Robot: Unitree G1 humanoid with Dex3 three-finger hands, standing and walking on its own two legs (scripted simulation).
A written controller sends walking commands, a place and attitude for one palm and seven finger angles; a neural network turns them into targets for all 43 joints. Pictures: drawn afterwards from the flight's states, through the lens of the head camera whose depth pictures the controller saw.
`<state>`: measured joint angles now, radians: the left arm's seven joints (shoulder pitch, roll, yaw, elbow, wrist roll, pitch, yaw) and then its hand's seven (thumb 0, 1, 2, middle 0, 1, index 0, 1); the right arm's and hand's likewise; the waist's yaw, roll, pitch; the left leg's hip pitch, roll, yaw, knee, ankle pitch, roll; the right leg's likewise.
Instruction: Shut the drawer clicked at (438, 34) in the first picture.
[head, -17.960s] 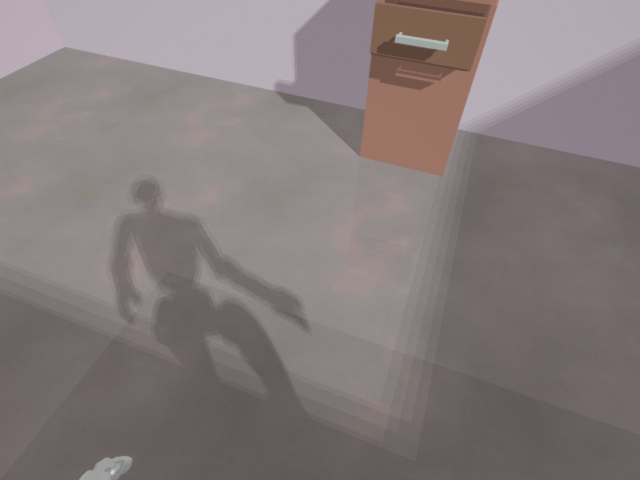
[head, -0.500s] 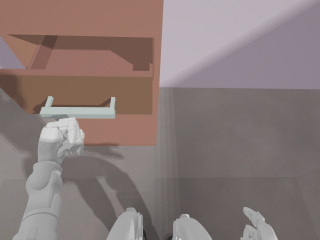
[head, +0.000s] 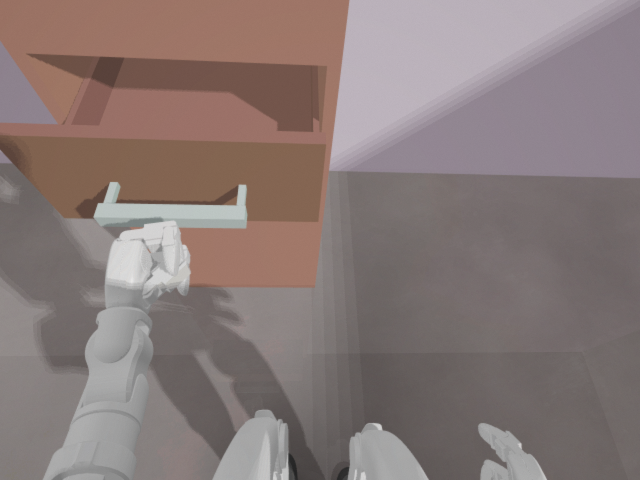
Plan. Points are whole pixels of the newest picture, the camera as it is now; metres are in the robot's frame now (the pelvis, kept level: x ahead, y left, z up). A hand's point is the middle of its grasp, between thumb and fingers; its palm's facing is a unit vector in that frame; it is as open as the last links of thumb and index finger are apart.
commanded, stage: push the drawer shut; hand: left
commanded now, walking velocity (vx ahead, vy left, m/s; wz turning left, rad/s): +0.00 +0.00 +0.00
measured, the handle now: (176, 203) +0.45 +0.21 +0.02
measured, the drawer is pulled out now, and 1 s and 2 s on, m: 0.14 0.05 0.00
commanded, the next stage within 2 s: pull the fist back off the drawer in 1.86 s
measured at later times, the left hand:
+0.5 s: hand (186, 239) +0.40 +0.19 +0.02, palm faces +0.08 -1.00 -0.04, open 3.0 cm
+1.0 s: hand (194, 197) +0.46 +0.19 +0.02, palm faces +0.07 -1.00 -0.03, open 3.4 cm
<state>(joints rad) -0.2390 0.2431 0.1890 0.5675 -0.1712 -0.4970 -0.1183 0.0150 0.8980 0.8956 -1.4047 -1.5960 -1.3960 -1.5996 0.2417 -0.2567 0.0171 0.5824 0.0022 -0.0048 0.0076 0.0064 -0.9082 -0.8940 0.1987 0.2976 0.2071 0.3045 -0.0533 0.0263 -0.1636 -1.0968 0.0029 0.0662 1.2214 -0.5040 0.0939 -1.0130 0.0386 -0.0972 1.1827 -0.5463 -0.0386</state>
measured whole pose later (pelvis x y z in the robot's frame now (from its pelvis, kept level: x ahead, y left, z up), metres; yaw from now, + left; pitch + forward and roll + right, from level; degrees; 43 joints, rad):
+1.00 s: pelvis +0.00 -0.02 -0.01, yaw -1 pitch +25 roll -3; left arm -0.68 0.43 0.37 1.03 -0.15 -0.51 -0.22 0.04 0.89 0.91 -1.40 -1.60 -1.40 -1.60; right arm 0.31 -0.27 0.03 0.65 0.00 0.05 0.00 0.00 -0.91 -0.89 0.20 0.30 0.21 0.30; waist -0.13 0.03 -0.15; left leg -1.19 0.03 0.04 1.26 -0.51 0.07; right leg -1.10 0.07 -0.12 1.21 -0.55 -0.07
